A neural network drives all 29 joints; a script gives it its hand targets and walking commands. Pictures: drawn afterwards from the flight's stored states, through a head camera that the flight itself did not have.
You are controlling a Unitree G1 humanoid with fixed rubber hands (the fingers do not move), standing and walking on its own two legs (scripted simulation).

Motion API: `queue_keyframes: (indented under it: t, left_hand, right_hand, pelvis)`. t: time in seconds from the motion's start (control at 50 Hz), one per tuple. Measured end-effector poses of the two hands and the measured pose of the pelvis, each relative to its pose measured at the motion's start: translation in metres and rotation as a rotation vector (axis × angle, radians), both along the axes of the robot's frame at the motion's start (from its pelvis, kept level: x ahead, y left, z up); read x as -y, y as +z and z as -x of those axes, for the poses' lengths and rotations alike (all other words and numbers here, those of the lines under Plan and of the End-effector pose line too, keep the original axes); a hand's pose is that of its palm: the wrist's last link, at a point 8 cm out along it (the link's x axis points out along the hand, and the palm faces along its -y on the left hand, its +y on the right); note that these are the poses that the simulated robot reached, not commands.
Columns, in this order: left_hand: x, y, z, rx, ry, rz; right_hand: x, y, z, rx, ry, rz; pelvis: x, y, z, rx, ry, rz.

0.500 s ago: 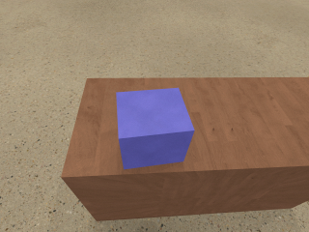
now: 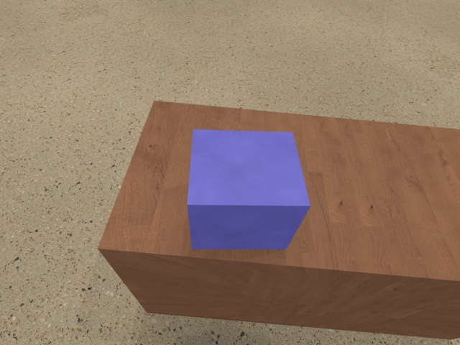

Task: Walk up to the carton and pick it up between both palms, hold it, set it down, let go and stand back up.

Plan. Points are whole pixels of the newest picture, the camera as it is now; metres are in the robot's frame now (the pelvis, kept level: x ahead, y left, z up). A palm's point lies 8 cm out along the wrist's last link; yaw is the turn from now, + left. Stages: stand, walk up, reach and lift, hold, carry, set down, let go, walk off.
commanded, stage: walk up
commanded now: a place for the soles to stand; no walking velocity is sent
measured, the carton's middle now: (241, 191) +0.42 -0.03 -0.03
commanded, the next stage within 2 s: reach and lift in 1.16 s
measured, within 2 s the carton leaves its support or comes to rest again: neither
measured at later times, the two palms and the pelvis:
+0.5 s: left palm out of the picture -0.03 +0.24 -0.15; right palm out of the picture +0.02 -0.24 -0.13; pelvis -0.01 +0.00 +0.00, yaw +4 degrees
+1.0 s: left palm out of the picture -0.06 +0.23 -0.14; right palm out of the picture +0.00 -0.24 -0.13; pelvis -0.02 -0.01 +0.01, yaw +5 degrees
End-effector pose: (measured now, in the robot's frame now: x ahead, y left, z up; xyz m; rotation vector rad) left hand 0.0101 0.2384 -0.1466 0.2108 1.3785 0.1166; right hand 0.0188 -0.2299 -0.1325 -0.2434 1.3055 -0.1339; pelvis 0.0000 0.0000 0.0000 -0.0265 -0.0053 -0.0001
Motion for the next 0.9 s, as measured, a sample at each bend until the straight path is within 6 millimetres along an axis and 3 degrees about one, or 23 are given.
queue_keyframes:
  t: [0.08,0.24,0.4,0.5,0.66,0.9]
  left_hand:
    - [-0.004,-0.003,-0.006,0.024,0.006,-0.003]
    - [-0.007,0.007,-0.010,0.080,0.017,-0.036]
    - [-0.008,0.000,0.026,0.031,0.059,-0.023]
    - [-0.005,-0.003,0.044,-0.039,0.061,0.001]
    - [0.000,0.012,0.057,-0.046,0.057,-0.011]
    - [0.003,0.012,0.063,-0.038,0.074,-0.017]
  right_hand:
    - [0.002,0.001,-0.007,0.018,0.019,0.010]
    - [0.018,0.001,-0.002,0.020,0.029,0.014]
    - [0.017,0.001,-0.013,0.058,0.080,0.034]
    - [0.007,0.006,0.001,0.032,0.055,0.014]
    - [0.011,0.005,0.013,-0.010,0.052,-0.010]
    - [0.011,0.004,0.017,-0.015,0.069,-0.020]
  pelvis:
    - [0.001,-0.002,0.002,0.001,0.013,-0.003]
    - [0.010,-0.001,0.009,0.005,0.036,-0.006]
    - [0.003,-0.005,0.015,0.055,0.074,0.009]
    - [0.004,-0.001,0.015,0.044,0.065,-0.012]
    - [0.007,0.007,0.022,0.034,0.066,-0.012]
    - [0.009,0.008,0.025,0.040,0.079,-0.013]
